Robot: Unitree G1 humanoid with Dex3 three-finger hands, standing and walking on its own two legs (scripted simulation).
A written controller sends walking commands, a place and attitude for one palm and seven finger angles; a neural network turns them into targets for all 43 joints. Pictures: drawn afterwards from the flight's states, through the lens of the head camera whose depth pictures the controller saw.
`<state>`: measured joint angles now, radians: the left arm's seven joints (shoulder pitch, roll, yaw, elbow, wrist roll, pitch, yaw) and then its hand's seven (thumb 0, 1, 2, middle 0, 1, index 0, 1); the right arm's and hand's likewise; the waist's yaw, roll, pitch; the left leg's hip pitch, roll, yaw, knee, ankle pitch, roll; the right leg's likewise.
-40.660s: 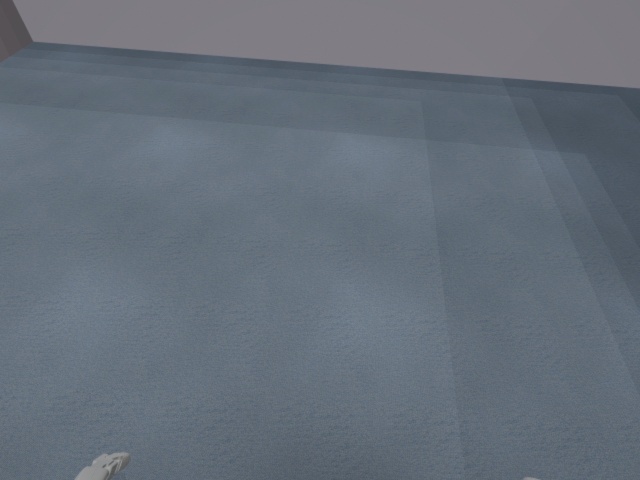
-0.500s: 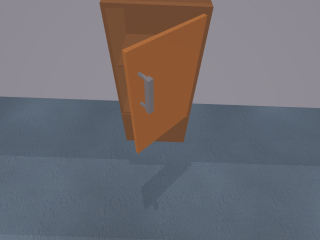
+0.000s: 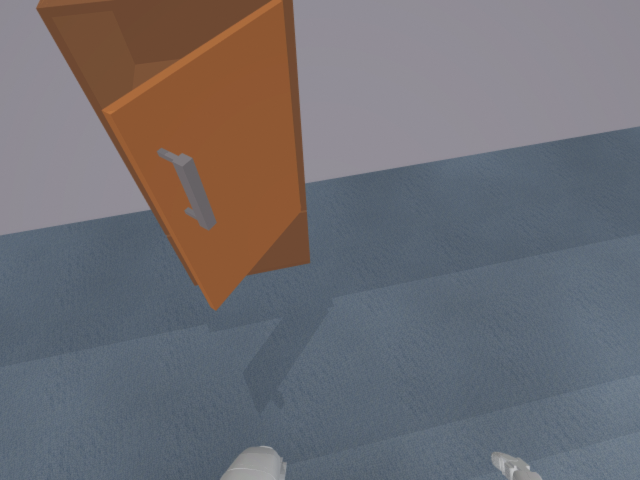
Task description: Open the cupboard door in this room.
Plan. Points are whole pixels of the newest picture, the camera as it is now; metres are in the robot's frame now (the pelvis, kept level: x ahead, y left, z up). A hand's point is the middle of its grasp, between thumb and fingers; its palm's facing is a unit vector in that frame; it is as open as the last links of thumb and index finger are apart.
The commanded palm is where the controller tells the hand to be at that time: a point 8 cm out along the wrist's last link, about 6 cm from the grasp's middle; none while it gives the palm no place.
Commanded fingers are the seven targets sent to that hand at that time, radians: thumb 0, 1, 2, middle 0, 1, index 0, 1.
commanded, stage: walk to a spot facing it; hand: left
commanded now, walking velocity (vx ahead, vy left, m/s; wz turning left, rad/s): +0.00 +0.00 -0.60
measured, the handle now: (187, 190) +0.53 +0.28 -0.01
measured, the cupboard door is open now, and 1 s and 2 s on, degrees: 45 45 45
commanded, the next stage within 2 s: none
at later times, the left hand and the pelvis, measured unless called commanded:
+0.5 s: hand (173, 460) +0.15 +0.24 -0.17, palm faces -0.30 -0.93 -0.23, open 7.4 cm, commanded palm none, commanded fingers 0.00 0.90 0.90 -0.20 -0.30 -0.20 -0.30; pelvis +0.00 +0.05 +0.00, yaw -19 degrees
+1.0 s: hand (240, 415) +0.22 +0.16 -0.19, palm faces -0.56 -0.81 -0.16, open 7.4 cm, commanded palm none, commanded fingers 0.00 0.90 0.90 -0.20 -0.30 -0.20 -0.30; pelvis +0.05 +0.04 -0.01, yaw -37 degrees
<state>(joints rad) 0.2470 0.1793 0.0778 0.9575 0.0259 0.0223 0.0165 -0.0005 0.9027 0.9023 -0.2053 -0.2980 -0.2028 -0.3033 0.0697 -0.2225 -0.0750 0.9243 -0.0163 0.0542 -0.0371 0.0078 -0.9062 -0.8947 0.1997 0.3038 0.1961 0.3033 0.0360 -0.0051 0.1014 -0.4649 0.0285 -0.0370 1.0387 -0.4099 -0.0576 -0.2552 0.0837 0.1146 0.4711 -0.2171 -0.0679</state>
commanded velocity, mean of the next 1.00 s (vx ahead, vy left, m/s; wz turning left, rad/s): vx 0.06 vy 0.00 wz -0.60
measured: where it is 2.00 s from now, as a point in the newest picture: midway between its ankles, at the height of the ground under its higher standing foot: (428, 460)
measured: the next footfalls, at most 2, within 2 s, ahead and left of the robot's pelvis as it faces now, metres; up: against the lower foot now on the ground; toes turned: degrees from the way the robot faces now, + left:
left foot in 0.20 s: +0.06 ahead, +0.16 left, +0.00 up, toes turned -9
right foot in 0.60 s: -0.01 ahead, -0.10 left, +0.00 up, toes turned -27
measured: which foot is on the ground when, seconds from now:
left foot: up 0.00-0.18, down 0.20-0.60, up 0.62-0.94, down 0.96-1.00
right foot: down 0.00-0.20, up 0.22-0.58, down 0.60-0.96, up 0.98-1.00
